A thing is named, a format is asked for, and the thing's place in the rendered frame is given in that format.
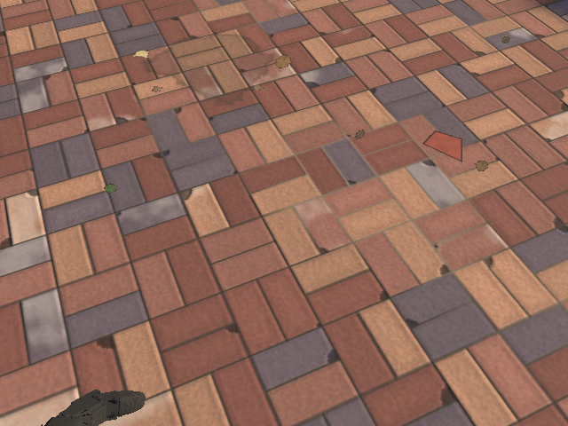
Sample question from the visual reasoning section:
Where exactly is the robot left hand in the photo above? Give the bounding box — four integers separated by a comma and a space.
41, 390, 146, 426

